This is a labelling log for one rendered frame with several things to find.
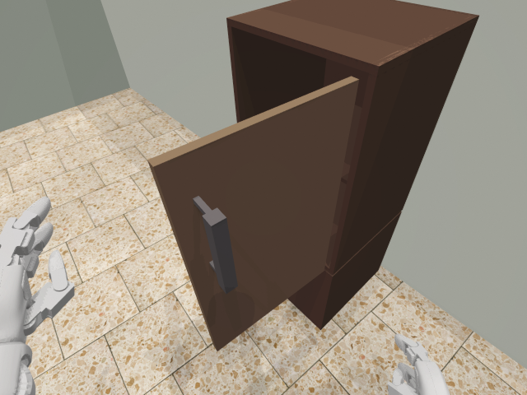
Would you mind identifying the robot left hand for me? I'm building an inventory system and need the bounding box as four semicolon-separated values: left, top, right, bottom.
0;197;74;344

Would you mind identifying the cupboard door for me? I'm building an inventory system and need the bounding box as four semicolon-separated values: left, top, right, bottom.
147;76;359;351

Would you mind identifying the left robot forearm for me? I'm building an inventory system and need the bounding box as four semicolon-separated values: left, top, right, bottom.
0;342;35;395

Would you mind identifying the handle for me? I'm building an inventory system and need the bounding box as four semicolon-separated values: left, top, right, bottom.
193;196;238;294

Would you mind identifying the robot right hand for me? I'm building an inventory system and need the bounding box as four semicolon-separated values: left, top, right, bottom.
388;334;450;395

